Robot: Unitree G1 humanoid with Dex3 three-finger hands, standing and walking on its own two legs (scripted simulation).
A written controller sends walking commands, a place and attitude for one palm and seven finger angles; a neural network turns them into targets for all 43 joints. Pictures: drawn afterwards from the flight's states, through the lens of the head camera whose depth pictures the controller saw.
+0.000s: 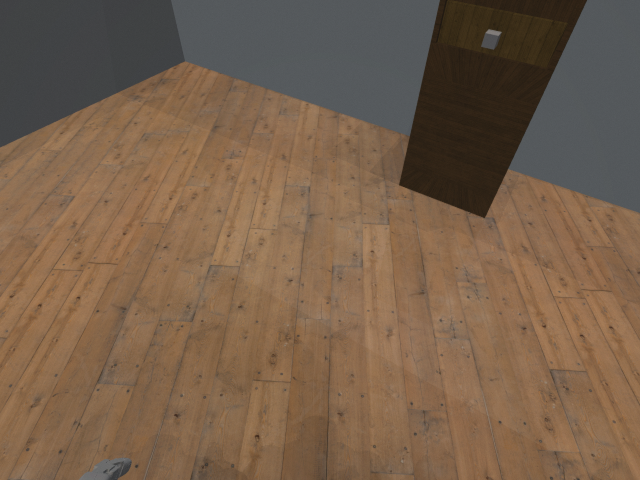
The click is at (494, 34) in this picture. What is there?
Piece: drawer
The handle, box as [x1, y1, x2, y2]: [481, 29, 501, 49]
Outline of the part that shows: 489,29 484,35 481,46 493,49 497,44 501,32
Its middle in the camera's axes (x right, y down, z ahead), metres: +0.58 -0.68 +1.31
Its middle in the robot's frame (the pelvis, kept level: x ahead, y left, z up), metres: +1.46 -0.51 +0.00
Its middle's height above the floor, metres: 0.77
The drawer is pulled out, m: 0.00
